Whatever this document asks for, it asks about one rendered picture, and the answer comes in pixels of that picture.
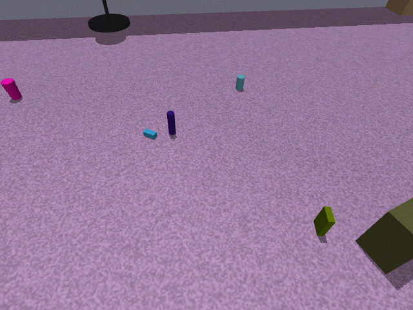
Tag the coat stand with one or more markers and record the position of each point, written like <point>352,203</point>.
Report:
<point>108,22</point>

